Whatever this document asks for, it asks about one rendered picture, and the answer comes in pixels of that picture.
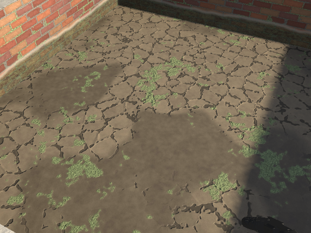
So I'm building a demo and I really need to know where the robot right hand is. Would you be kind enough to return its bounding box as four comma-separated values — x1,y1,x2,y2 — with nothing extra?
241,216,297,233

